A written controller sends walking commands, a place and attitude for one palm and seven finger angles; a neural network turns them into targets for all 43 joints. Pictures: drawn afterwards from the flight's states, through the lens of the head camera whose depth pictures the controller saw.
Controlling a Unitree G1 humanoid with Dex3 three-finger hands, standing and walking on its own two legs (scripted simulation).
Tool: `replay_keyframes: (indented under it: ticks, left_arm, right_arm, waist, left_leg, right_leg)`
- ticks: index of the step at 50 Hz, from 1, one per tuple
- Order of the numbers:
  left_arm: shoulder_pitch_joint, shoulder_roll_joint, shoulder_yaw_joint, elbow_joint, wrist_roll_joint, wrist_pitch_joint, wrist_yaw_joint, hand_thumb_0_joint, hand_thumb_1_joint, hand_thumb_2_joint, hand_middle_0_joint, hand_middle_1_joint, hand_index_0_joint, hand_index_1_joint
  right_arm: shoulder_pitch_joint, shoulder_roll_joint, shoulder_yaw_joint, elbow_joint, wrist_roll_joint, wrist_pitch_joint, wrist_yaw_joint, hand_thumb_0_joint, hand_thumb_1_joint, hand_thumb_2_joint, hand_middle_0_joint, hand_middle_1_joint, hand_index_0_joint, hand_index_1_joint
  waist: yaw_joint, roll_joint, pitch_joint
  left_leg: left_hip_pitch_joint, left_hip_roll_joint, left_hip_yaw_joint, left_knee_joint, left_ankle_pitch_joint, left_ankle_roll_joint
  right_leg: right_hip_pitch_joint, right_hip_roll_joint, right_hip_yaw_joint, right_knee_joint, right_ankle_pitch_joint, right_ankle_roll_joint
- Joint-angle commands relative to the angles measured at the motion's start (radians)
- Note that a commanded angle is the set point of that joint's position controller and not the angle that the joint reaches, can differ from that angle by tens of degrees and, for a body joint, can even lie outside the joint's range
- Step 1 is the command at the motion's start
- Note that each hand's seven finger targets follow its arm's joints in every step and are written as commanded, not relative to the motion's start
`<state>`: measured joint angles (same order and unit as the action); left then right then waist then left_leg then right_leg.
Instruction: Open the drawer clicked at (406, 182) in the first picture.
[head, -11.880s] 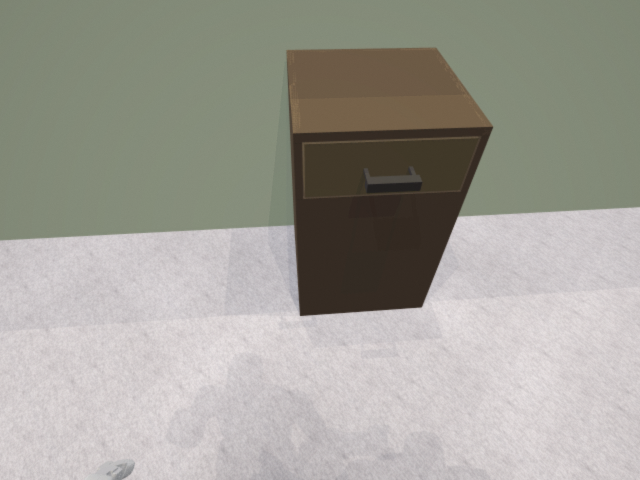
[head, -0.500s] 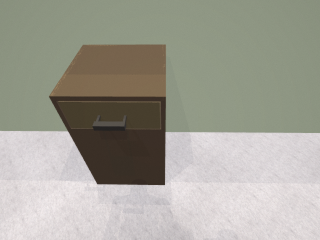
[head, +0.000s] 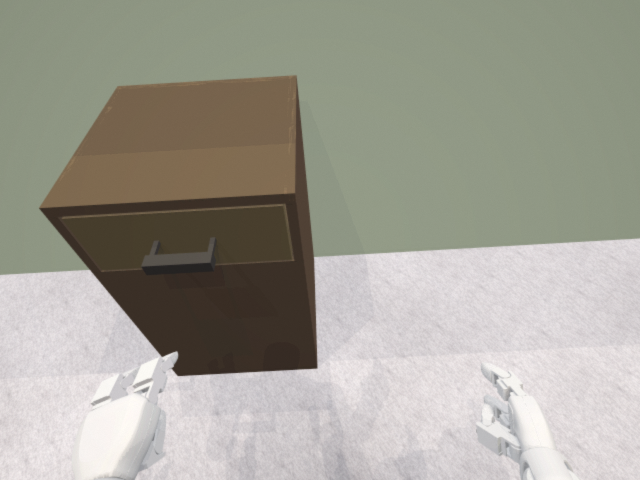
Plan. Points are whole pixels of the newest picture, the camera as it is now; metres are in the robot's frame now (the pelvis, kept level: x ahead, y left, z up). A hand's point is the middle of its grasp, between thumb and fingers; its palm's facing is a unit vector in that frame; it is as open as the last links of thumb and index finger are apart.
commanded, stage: raise the hand with hooked fingers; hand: left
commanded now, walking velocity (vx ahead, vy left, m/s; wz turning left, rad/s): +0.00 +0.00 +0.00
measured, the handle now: (182, 253) +0.52 +0.31 -0.09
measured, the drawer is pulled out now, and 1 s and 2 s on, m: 0.00 0.00 0.00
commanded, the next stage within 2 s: move the hooked fingers above the handle in 1.56 s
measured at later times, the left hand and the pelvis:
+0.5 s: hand (146, 395) +0.22 +0.23 +0.01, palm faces -0.04 -0.08 -1.00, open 11.0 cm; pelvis +0.02 -0.03 -0.01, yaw -1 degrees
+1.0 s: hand (130, 331) +0.27 +0.24 +0.07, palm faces +0.11 -0.07 -0.99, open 13.6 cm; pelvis -0.02 +0.01 +0.01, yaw -1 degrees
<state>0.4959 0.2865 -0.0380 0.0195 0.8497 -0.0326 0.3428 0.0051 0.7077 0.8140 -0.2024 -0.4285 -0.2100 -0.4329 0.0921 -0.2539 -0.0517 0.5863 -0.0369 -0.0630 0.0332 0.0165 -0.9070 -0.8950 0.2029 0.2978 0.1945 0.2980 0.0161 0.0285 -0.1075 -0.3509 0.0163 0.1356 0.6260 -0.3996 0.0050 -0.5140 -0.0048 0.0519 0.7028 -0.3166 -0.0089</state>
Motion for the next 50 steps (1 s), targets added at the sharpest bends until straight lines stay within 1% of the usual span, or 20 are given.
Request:
replay_keyframes:
  ticks: [1,3,5,6,9,11,14,15,16,19,21,24,26,28,31,33,36,42,46,50]
  left_arm:
    - [0.291,0.183,0.143,-0.114,0.167,-0.078,0.083,0.0,0.48,0.72,-0.23,-0.57,-0.23,-0.57]
    - [0.169,0.239,0.207,-0.215,0.22,-0.111,0.148,0.0,0.433,0.7,-0.233,-0.6,-0.233,-0.6]
    - [-0.024,0.272,0.207,-0.355,0.241,-0.14,0.196,0.0,0.387,0.68,-0.237,-0.63,-0.237,-0.63]
    - [-0.181,0.291,0.198,-0.438,0.243,-0.146,0.212,0.0,0.363,0.67,-0.238,-0.645,-0.238,-0.645]
    - [-0.184,0.283,0.173,-0.422,0.192,-0.174,0.218,0.0,0.293,0.64,-0.243,-0.69,-0.243,-0.69]
    - [-0.238,0.272,0.174,-0.408,0.184,-0.186,0.218,0.0,0.247,0.62,-0.247,-0.72,-0.247,-0.72]
    - [-0.167,0.313,0.226,-0.274,0.223,-0.173,0.2,0.0,0.177,0.59,-0.252,-0.765,-0.252,-0.765]
    - [-0.105,0.302,0.224,-0.217,0.22,-0.127,0.184,0.0,0.153,0.58,-0.253,-0.78,-0.253,-0.78]
    - [-0.033,0.289,0.231,-0.187,0.201,-0.07,0.166,0.0,0.13,0.57,-0.255,-0.795,-0.255,-0.795]
    - [0.059,0.262,0.187,-0.201,0.113,0.06,0.067,0.0,0.06,0.54,-0.26,-0.84,-0.26,-0.84]
    - [0.063,0.274,0.197,-0.24,0.07,0.102,0.013,0.0,0.013,0.52,-0.263,-0.87,-0.263,-0.87]
    - [-0.019,0.308,0.206,-0.288,0.09,0.07,-0.012,0.0,-0.057,0.49,-0.268,-0.915,-0.268,-0.915]
    - [-0.138,0.345,0.24,-0.335,0.118,0.022,0.013,0.0,-0.103,0.47,-0.272,-0.945,-0.272,-0.945]
    - [-0.185,0.326,0.243,-0.305,0.14,-0.027,0.055,0.0,-0.15,0.45,-0.275,-0.975,-0.275,-0.975]
    - [-0.225,0.336,0.274,-0.3,0.148,-0.059,0.119,0.0,-0.22,0.42,-0.28,-1.02,-0.28,-1.02]
    - [-0.257,0.314,0.253,-0.268,0.138,-0.035,0.139,0.0,-0.267,0.4,-0.283,-1.05,-0.283,-1.05]
    - [-0.366,0.277,0.182,-0.217,0.123,0.035,0.12,0.0,-0.337,0.37,-0.288,-1.095,-0.288,-1.095]
    - [-0.565,0.286,0.069,-0.181,0.142,0.156,-0.007,0.0,-0.477,0.31,-0.298,-1.185,-0.298,-1.185]
    - [-0.677,0.328,0.085,-0.136,0.154,0.179,-0.08,0.0,-0.5,0.3,-0.3,-1.2,-0.3,-1.2]
    - [-0.783,0.313,0.056,-0.083,0.163,0.18,-0.127,0.0,-0.5,0.3,-0.3,-1.2,-0.3,-1.2]
  right_arm:
    - [-0.134,-0.085,-0.018,-0.213,-0.014,0.046,0.036,0.0,-0.9,-0.9,0.2,0.3,0.2,0.3]
    - [-0.097,-0.071,-0.028,-0.225,-0.037,0.059,0.032,0.0,-0.9,-0.9,0.2,0.3,0.2,0.3]
    - [-0.061,-0.069,-0.035,-0.209,-0.05,0.066,0.017,0.0,-0.9,-0.9,0.2,0.3,0.2,0.3]
    - [-0.043,-0.069,-0.036,-0.193,-0.06,0.07,0.004,0.0,-0.9,-0.9,0.2,0.3,0.2,0.3]
    - [-0.023,-0.08,-0.038,-0.181,-0.044,0.05,-0.017,0.0,-0.9,-0.9,0.2,0.3,0.2,0.3]
    - [-0.041,-0.079,-0.031,-0.167,-0.05,0.053,-0.016,0.0,-0.9,-0.9,0.2,0.3,0.2,0.3]
    - [-0.068,-0.077,-0.026,-0.173,-0.067,0.062,0.004,0.0,-0.9,-0.9,0.2,0.3,0.2,0.3]
    - [-0.072,-0.078,-0.022,-0.176,-0.059,0.071,0.008,0.0,-0.9,-0.9,0.2,0.3,0.2,0.3]
    - [-0.085,-0.077,-0.018,-0.187,-0.041,0.083,0.008,0.0,-0.9,-0.9,0.2,0.3,0.2,0.3]
    - [-0.088,-0.07,-0.003,-0.204,0.004,0.093,-0.007,0.0,-0.9,-0.9,0.2,0.3,0.2,0.3]
    - [-0.12,-0.073,0.012,-0.202,0.013,0.096,-0.022,0.0,-0.9,-0.9,0.2,0.3,0.2,0.3]
    - [-0.105,-0.072,0.02,-0.184,0.0,0.083,-0.04,0.0,-0.9,-0.9,0.2,0.3,0.2,0.3]
    - [-0.104,-0.073,0.017,-0.185,-0.008,0.073,-0.053,0.0,-0.9,-0.9,0.2,0.3,0.2,0.3]
    - [-0.082,-0.063,0.002,-0.172,-0.011,0.052,-0.06,0.0,-0.9,-0.9,0.2,0.3,0.2,0.3]
    - [-0.048,-0.071,-0.027,-0.148,-0.013,0.035,-0.057,0.0,-0.9,-0.9,0.2,0.3,0.2,0.3]
    - [-0.035,-0.076,-0.04,-0.134,-0.004,0.033,-0.055,0.0,-0.9,-0.9,0.2,0.3,0.2,0.3]
    - [-0.06,-0.089,-0.041,-0.127,0.014,0.032,-0.054,0.0,-0.9,-0.9,0.2,0.3,0.2,0.3]
    - [-0.105,-0.092,-0.015,-0.138,0.037,0.033,-0.075,0.0,-0.9,-0.9,0.2,0.3,0.2,0.3]
    - [-0.093,-0.088,0.005,-0.147,0.041,0.044,-0.084,0.0,-0.9,-0.9,0.2,0.3,0.2,0.3]
    - [-0.086,-0.074,0.021,-0.144,0.047,0.052,-0.087,0.0,-0.9,-0.9,0.2,0.3,0.2,0.3]
  waist:
    - [0.137,-0.14,-0.05]
    - [0.117,-0.008,-0.209]
    - [0.078,0.082,-0.332]
    - [0.037,0.07,-0.339]
    - [0.003,0.13,-0.31]
    - [-0.02,0.055,-0.258]
    - [0.015,-0.093,-0.219]
    - [0.033,-0.086,-0.234]
    - [0.057,-0.062,-0.222]
    - [0.089,-0.116,-0.262]
    - [0.088,-0.171,-0.255]
    - [0.071,-0.168,-0.194]
    - [0.066,-0.13,-0.157]
    - [0.059,-0.066,-0.148]
    - [0.054,-0.018,-0.249]
    - [0.043,-0.002,-0.279]
    - [0.026,-0.009,-0.224]
    - [0.05,0.0,-0.12]
    - [0.065,-0.022,-0.084]
    - [0.061,-0.001,-0.041]
  left_leg:
    - [-0.166,-0.054,-0.082,-0.01,0.326,-0.007]
    - [-0.1,-0.06,-0.082,0.047,0.376,0.012]
    - [-0.026,-0.065,-0.102,0.125,0.427,0.022]
    - [0.004,-0.069,-0.118,0.168,0.406,0.029]
    - [0.022,-0.064,-0.113,0.234,0.362,0.031]
    - [-0.044,-0.062,-0.129,0.271,0.363,0.038]
    - [-0.173,-0.067,-0.127,0.268,0.319,0.03]
    - [-0.197,-0.069,-0.123,0.239,0.313,0.028]
    - [-0.206,-0.074,-0.124,0.206,0.339,0.028]
    - [-0.218,-0.07,-0.113,0.114,0.352,0.014]
    - [-0.234,-0.069,-0.111,0.085,0.3,0.017]
    - [-0.229,-0.064,-0.126,0.039,0.225,0.025]
    - [-0.205,-0.062,-0.134,0.021,0.183,0.032]
    - [-0.161,-0.067,-0.136,0.024,0.166,0.033]
    - [-0.116,-0.071,-0.136,0.042,0.276,0.029]
    - [-0.106,-0.077,-0.123,0.043,0.297,0.022]
    - [-0.095,-0.074,-0.119,0.008,0.269,0.023]
    - [-0.013,-0.053,-0.126,-0.106,0.246,0.024]
    - [0.014,-0.047,-0.132,-0.165,0.232,0.022]
    - [0.04,-0.047,-0.134,-0.201,0.224,0.013]
  right_leg:
    - [0.201,0.031,0.066,-0.051,0.288,-0.074]
    - [0.191,0.027,0.1,0.002,0.384,-0.074]
    - [0.093,0.02,0.126,0.053,0.406,-0.076]
    - [0.018,0.016,0.13,0.053,0.361,-0.067]
    - [-0.101,0.012,0.105,0.056,0.277,-0.063]
    - [-0.12,0.014,0.087,0.077,0.319,-0.054]
    - [-0.035,-0.001,0.098,0.084,0.399,-0.035]
    - [0.039,-0.004,0.091,0.074,0.438,-0.029]
    - [0.105,0.005,0.083,0.065,0.481,-0.032]
    - [0.335,-0.004,0.089,0.026,0.626,-0.011]
    - [0.402,-0.02,0.105,0.016,0.657,0.002]
    - [0.373,-0.031,0.101,-0.029,0.525,0.008]
    - [0.304,-0.018,0.09,-0.067,0.31,-0.007]
    - [0.243,-0.011,0.068,-0.082,0.183,-0.017]
    - [0.27,-0.001,0.051,-0.044,0.306,-0.027]
    - [0.286,-0.006,0.041,-0.04,0.371,-0.024]
    - [0.259,-0.001,0.009,-0.068,0.297,-0.023]
    - [0.259,0.009,-0.043,-0.127,0.142,-0.033]
    - [0.299,0.017,-0.057,-0.165,0.101,-0.036]
    - [0.304,0.023,-0.066,-0.194,0.092,-0.04]
